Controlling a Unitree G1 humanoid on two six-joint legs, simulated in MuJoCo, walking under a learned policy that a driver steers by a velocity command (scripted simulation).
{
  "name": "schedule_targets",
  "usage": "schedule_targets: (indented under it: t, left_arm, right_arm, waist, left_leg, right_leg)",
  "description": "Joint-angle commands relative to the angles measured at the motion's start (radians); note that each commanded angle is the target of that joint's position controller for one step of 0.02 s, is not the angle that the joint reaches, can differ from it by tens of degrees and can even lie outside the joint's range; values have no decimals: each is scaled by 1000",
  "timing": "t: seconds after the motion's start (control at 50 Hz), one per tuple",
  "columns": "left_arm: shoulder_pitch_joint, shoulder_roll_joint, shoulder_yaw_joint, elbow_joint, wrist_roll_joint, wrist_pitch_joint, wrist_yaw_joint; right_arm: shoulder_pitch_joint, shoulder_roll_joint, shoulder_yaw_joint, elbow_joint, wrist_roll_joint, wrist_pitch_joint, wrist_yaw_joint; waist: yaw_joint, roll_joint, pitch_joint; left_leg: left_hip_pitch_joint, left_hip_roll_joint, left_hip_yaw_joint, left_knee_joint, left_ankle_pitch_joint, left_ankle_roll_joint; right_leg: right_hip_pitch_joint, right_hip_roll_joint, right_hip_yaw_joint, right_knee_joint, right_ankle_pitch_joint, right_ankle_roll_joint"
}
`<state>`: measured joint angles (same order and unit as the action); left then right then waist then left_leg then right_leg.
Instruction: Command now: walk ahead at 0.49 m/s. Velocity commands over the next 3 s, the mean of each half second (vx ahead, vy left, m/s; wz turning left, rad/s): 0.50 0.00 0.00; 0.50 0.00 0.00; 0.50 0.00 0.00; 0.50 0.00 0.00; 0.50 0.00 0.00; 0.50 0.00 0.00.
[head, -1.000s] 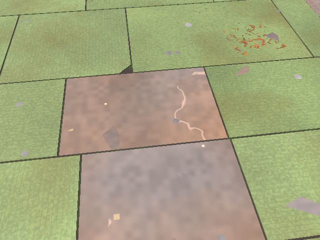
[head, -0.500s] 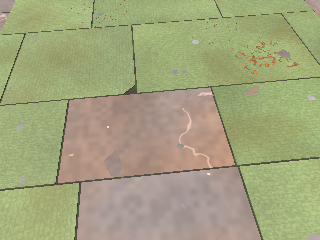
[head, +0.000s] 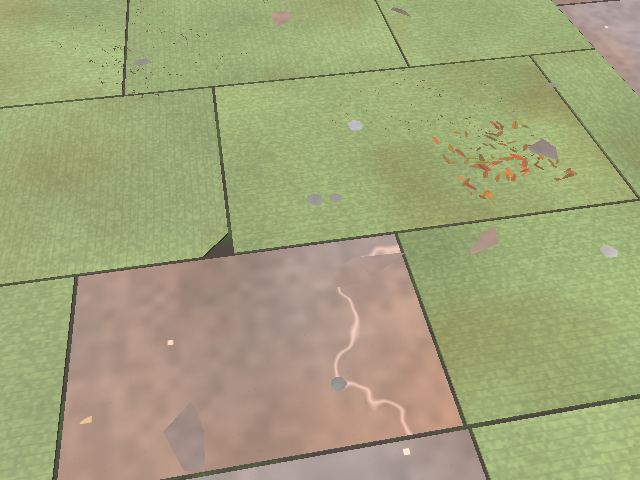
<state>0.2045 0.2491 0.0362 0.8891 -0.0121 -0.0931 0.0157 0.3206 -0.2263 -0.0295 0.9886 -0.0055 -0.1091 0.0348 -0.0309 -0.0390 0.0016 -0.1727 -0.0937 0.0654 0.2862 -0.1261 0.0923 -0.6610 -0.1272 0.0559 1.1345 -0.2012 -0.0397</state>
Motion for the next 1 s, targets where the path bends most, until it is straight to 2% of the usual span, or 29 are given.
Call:
schedule_targets:
  t: [0.02,0.1,0.2,0.24,0.26,0.28,0.3,0.32,0.34,0.36,0.38,0.4,0.44,0.46,0.5,0.56,0.64,0.72,0.76,0.8,0.82,0.84,0.86,0.88,0.9,0.92,0.94,0.96,1.0]
  left_arm:
    - [33,45,13,-42,12,4,7]
    - [-129,28,6,-84,3,-8,-6]
    - [-249,45,3,-134,-10,-17,-36]
    - [-221,67,11,-138,-10,-26,-46]
    - [-160,87,21,-125,-9,-30,-47]
    - [-20,126,45,-82,-8,-32,-44]
    - [187,205,72,-34,1,-34,-36]
    - [302,304,97,-6,11,-24,-37]
    - [301,211,70,-7,9,-24,-39]
    - [205,159,52,-25,6,-26,-39]
    - [108,125,39,-50,6,-24,-40]
    - [48,96,30,-57,11,-24,-46]
    - [22,64,21,-47,18,-29,-53]
    - [40,72,23,-34,17,-32,-53]
    - [78,102,32,-11,17,-34,-45]
    - [127,114,34,12,15,-23,-27]
    - [182,128,35,37,5,-15,-14]
    - [244,135,40,76,-2,-1,-10]
    - [247,141,46,87,-5,8,-5]
    - [225,155,52,87,-6,16,-1]
    - [203,164,54,82,-5,21,-1]
    - [183,153,50,77,-2,27,-1]
    - [179,124,36,58,9,27,-2]
    - [297,6,0,47,14,7,-14]
    - [286,30,3,64,-1,-22,-21]
    - [191,119,27,35,-30,-37,-24]
    - [118,131,29,14,-34,-42,-19]
    - [81,123,35,9,-20,-36,-11]
    - [120,82,40,18,-7,-6,-3]
  right_arm:
    - [-41,-133,-21,-55,2,-18,-20]
    - [39,-161,-26,-38,18,-4,-34]
    - [111,-170,-32,-5,27,17,-37]
    - [101,-183,-38,-3,27,28,-39]
    - [80,-189,-39,-8,26,33,-39]
    - [64,-173,-33,-14,21,39,-39]
    - [55,-132,-14,-39,5,38,-39]
    - [165,-12,21,-49,7,14,-29]
    - [144,-76,8,-36,24,-12,-25]
    - [58,-157,-13,-66,48,-26,-21]
    - [-4,-161,-15,-83,48,-27,-26]
    - [-38,-147,-19,-89,32,-21,-31]
    - [-6,-110,-24,-80,22,9,-36]
    - [8,-91,-22,-75,21,20,-37]
    - [-30,-90,-26,-92,16,30,-41]
    - [-146,-83,-29,-131,9,29,-40]
    - [-287,-65,-21,-168,15,21,-28]
    - [-393,-67,-16,-206,25,13,-10]
    - [-416,-76,-17,-224,27,6,3]
    - [-378,-98,-25,-222,27,-1,10]
    - [-313,-120,-37,-206,26,-3,9]
    - [-169,-156,-60,-160,24,-3,4]
    - [22,-219,-84,-110,17,-2,-5]
    - [150,-321,-109,-85,0,5,-10]
    - [148,-249,-85,-83,8,7,-7]
    - [58,-195,-68,-95,17,4,-8]
    - [-36,-158,-56,-119,17,4,-8]
    - [-103,-125,-45,-128,10,3,-4]
    - [-135,-90,-35,-119,-4,-3,3]
  waist:
    - [47,74,54]
    - [-12,77,54]
    - [-47,92,81]
    - [-18,106,65]
    - [22,116,33]
    - [90,104,-48]
    - [166,32,-201]
    - [139,-228,-333]
    - [149,-205,-366]
    - [127,-146,-224]
    - [96,-66,-148]
    - [69,-14,-82]
    - [19,-42,-46]
    - [11,-38,-36]
    - [7,-20,-7]
    - [32,-11,19]
    - [74,-19,51]
    - [105,-22,90]
    - [96,-25,96]
    - [64,-41,66]
    - [24,-56,23]
    - [-48,-48,-59]
    - [-118,4,-193]
    - [-86,250,-347]
    - [-91,282,-411]
    - [-77,224,-251]
    - [-47,147,-152]
    - [-15,90,-79]
    - [42,127,-43]
  left_leg:
    - [-106,280,-206,-203,73,171]
    - [-20,264,-158,-185,85,127]
    - [145,329,-180,-111,59,112]
    - [187,351,-193,-54,117,96]
    - [187,341,-180,16,245,81]
    - [163,289,-137,181,402,57]
    - [0,226,-76,475,323,20]
    - [-431,48,-17,864,-105,-58]
    - [-559,56,-172,1023,-406,-43]
    - [-631,115,-183,1065,-344,-20]
    - [-600,171,-152,1031,-250,-16]
    - [-564,203,-140,963,-185,-20]
    - [-459,236,-138,878,-119,-29]
    - [-447,235,-128,858,-103,-37]
    - [-497,240,-123,792,-41,-53]
    - [-571,239,-117,623,93,-72]
    - [-526,204,-81,399,235,-73]
    - [-547,186,-75,291,204,-57]
    - [-545,180,-76,257,145,-36]
    - [-452,155,-56,231,74,-11]
    - [-339,122,-27,223,51,5]
    - [-145,85,2,209,58,29]
    - [162,179,-104,244,82,79]
    - [564,440,-563,180,-59,243]
    - [597,493,-815,27,-139,268]
    - [468,459,-673,13,-163,208]
    - [305,422,-527,-7,-105,171]
    - [152,380,-425,-44,-31,149]
    - [0,321,-313,-108,27,128]
  right_leg:
    - [-19,-42,2,-145,162,27]
    - [17,5,-38,-433,307,35]
    - [11,33,-42,-581,214,14]
    - [74,51,-53,-622,134,-14]
    - [169,77,-76,-643,107,-32]
    - [351,110,-99,-662,102,-58]
    - [654,-13,37,-639,123,-122]
    - [1038,-245,484,-720,-37,-276]
    - [1049,-275,677,-834,-99,-281]
    - [926,-248,535,-841,-78,-232]
    - [782,-208,393,-860,10,-205]
    - [655,-165,301,-900,81,-193]
    - [530,-106,190,-959,149,-175]
    - [507,-96,155,-975,198,-183]
    - [506,-93,110,-997,281,-194]
    - [545,-86,64,-1012,315,-184]
    - [565,-63,9,-1030,256,-157]
    - [678,-106,11,-998,239,-154]
    - [736,-134,18,-960,276,-145]
    - [761,-144,14,-899,398,-128]
    - [755,-131,-1,-825,559,-115]
    - [717,-84,-37,-662,690,-93]
    - [542,-29,-76,-399,565,-59]
    - [121,146,-104,17,83,19]
    - [-19,180,53,180,-360,10]
    - [-110,115,65,238,-315,-11]
    - [-99,55,32,200,-215,-21]
    - [-53,17,13,132,-140,-18]
    - [65,-23,17,44,-65,-16]
